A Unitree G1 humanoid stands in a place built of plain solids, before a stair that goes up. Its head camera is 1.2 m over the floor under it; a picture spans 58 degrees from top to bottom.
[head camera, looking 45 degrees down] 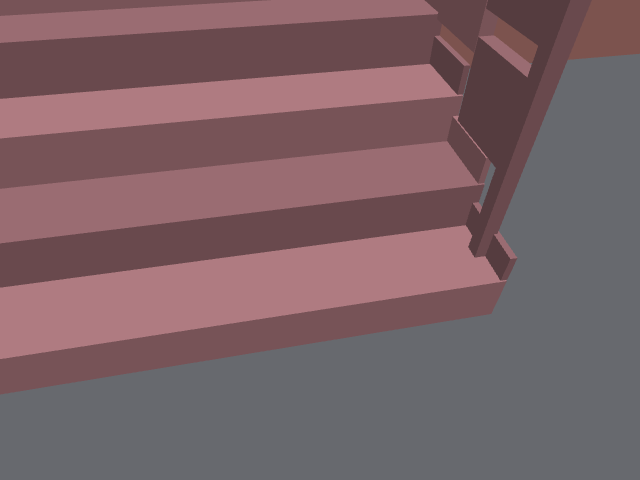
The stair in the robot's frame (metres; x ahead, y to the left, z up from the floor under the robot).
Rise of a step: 0.17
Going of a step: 0.26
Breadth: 1.62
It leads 11 degrees to the left of straight ahead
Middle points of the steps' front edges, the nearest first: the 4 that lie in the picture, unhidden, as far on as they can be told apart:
0.70 0.22 0.17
0.95 0.27 0.35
1.21 0.32 0.52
1.47 0.36 0.70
